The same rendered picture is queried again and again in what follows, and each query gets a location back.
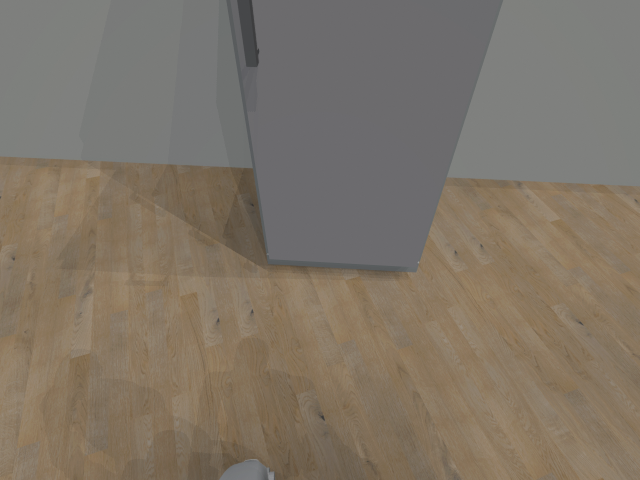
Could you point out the fridge door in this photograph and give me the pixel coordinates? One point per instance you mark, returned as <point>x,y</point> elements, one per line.
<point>354,110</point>

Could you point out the handle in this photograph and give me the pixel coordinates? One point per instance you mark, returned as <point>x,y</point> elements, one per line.
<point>248,32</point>

